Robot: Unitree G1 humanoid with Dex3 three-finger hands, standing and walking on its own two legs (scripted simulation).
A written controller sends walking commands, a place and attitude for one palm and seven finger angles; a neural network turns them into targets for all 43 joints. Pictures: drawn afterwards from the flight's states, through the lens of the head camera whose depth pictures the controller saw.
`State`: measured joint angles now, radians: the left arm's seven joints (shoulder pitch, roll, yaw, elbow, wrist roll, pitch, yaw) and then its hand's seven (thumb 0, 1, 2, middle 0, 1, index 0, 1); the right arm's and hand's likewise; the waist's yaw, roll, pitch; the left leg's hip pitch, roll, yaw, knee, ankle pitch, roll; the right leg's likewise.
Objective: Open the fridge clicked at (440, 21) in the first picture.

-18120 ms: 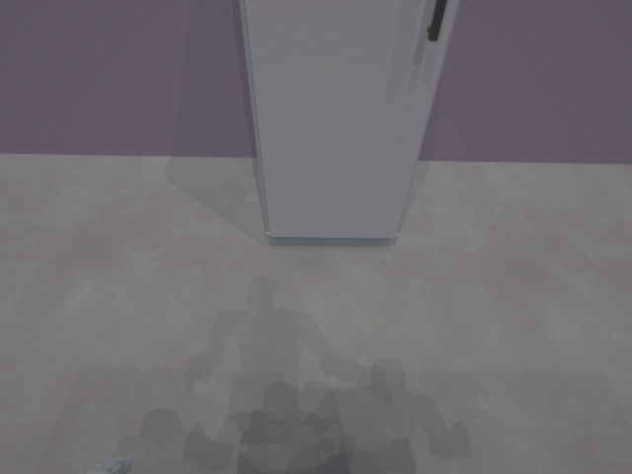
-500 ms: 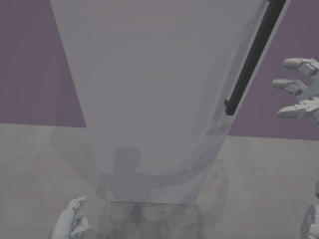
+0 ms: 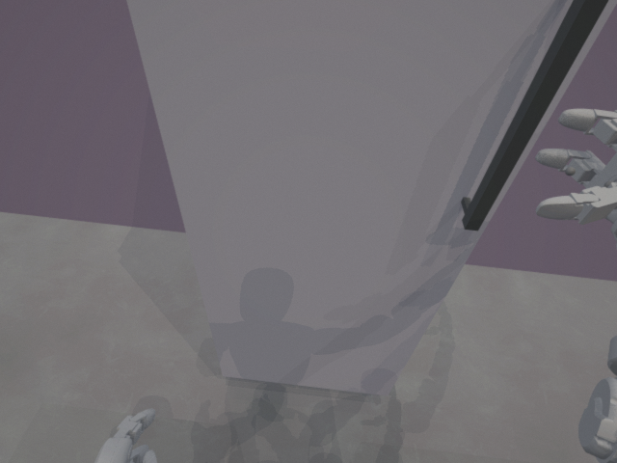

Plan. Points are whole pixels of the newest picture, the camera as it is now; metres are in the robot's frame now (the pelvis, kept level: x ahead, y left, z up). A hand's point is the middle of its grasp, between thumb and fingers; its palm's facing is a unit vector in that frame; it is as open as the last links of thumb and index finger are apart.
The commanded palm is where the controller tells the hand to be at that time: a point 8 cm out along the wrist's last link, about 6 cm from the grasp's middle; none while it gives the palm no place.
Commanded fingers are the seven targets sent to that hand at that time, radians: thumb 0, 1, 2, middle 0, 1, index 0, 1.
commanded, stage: move the hooked fingers beside the handle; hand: right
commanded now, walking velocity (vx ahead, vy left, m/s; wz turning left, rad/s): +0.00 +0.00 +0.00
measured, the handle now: (512, 127) +0.46 -0.19 +0.25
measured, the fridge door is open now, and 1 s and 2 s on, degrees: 0 0 0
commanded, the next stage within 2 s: feel for the door with the fingertips in 0.52 s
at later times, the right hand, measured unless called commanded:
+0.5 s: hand (586, 178) +0.38 -0.25 +0.24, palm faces +0.09 +1.00 -0.02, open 13.9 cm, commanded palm +0.35 -0.30 +0.25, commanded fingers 0.00 0.50 -0.30 0.30 1.20 0.30 1.20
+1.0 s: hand (552, 176) +0.39 -0.22 +0.24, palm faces +0.03 +1.00 -0.01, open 14.0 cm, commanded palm +0.36 -0.27 +0.25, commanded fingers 0.00 0.50 -0.30 0.30 1.20 0.30 1.20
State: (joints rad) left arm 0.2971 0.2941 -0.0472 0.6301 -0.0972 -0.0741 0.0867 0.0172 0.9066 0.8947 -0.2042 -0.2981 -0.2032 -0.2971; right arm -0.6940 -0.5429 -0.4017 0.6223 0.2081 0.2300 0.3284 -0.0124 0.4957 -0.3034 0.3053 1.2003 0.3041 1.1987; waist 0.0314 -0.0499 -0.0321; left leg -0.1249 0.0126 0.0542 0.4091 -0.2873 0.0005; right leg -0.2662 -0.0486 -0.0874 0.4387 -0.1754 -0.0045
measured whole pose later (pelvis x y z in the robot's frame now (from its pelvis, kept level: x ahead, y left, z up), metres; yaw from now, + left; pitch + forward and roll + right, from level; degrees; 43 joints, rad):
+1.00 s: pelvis +0.00 +0.00 +0.00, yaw -1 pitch -1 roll +0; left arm 0.24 0.28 -0.06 0.64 -0.10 -0.07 0.09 0.02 0.91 0.89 -0.20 -0.30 -0.20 -0.30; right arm -0.67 -0.46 -0.33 0.50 0.24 0.29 0.28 -0.01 0.50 -0.30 0.30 1.20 0.30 1.20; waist 0.01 -0.05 -0.04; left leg -0.11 0.01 0.07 0.43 -0.30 0.00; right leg -0.27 -0.04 -0.07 0.46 -0.18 0.00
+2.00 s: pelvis +0.00 +0.00 +0.00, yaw -1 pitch +0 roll +0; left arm 0.27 0.28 -0.05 0.66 -0.09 -0.06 0.09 0.02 0.91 0.89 -0.20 -0.30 -0.20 -0.30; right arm -0.74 -0.45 -0.31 0.60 0.22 0.25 0.25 -0.01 0.50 -0.30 0.32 1.21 0.31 1.21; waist 0.02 -0.05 -0.05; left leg -0.11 0.01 0.07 0.42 -0.30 0.00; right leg -0.26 -0.05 -0.07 0.45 -0.18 0.00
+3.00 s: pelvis +0.00 +0.01 +0.00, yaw -1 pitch -2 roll +0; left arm 0.20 0.27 -0.05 0.66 -0.08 -0.02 0.09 0.02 0.91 0.89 -0.20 -0.30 -0.20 -0.30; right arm -0.68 -0.33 -0.25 0.39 0.22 0.37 0.13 -0.01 0.50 -0.30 0.31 1.20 0.29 1.20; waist 0.00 -0.05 -0.05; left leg -0.07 0.01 0.07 0.40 -0.30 0.02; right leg -0.21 -0.05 -0.06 0.42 -0.17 0.01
